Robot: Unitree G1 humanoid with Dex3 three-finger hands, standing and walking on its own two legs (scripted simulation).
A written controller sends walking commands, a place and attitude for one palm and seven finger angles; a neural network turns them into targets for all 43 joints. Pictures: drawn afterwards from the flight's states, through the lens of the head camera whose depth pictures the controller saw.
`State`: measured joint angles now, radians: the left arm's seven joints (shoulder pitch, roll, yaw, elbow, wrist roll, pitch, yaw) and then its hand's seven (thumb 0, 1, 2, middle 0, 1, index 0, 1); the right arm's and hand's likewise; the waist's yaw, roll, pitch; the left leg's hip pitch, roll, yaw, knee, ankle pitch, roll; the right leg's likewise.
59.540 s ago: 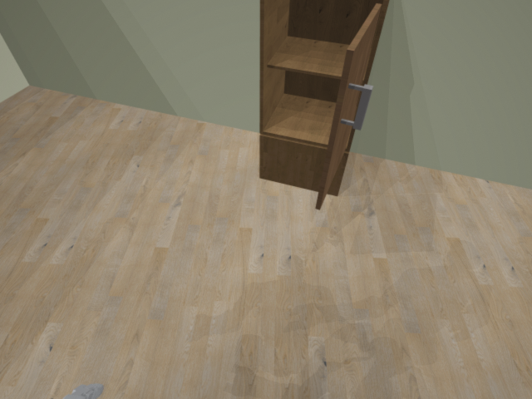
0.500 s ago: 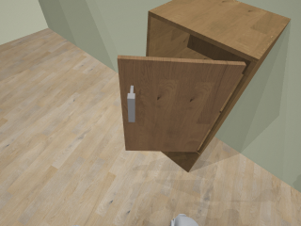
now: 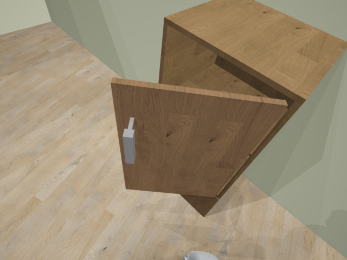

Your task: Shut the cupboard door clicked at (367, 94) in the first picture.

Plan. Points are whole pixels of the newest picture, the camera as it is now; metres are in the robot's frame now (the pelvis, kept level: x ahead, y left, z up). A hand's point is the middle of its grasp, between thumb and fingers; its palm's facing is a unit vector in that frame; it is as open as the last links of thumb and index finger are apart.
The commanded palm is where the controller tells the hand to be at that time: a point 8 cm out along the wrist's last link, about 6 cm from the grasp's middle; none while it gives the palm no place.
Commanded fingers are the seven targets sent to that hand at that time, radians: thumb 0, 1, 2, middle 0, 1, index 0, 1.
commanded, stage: shuffle to correct the standing spot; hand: left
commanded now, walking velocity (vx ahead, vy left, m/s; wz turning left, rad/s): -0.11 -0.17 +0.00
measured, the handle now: (131, 141) +0.40 +0.14 -0.01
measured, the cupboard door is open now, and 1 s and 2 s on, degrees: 40 40 40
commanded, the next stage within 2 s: come to a stop and stand still in 0.32 s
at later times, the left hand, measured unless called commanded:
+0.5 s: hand out of the picture +0.07 +0.07 -0.17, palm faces +0.01 -0.98 -0.22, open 7.3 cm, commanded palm none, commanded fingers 0.00 0.90 0.90 -0.20 -0.30 -0.20 -0.30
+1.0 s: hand out of the picture -0.07 +0.07 -0.17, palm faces +0.06 -0.98 -0.16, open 7.3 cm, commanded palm none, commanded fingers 0.00 0.90 0.90 -0.20 -0.30 -0.20 -0.30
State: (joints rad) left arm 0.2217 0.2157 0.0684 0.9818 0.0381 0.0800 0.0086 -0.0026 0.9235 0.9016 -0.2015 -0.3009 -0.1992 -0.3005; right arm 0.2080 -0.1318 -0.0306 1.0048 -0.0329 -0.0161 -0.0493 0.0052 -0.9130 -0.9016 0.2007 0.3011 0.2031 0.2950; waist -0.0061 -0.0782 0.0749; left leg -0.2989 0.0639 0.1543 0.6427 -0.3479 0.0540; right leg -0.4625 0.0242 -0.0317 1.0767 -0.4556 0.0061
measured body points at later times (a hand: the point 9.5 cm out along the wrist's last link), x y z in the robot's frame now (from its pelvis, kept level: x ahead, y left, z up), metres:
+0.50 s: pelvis -0.01 -0.11 +0.00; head +0.04 -0.11 +0.45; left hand +0.07 +0.12 -0.15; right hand +0.03 -0.37 -0.15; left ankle -0.06 -0.01 -0.64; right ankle +0.03 -0.23 -0.73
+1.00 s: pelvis -0.03 -0.09 +0.02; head -0.03 -0.08 +0.46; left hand -0.07 +0.12 -0.15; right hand -0.02 -0.32 -0.14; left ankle -0.06 -0.03 -0.73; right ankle -0.02 -0.24 -0.73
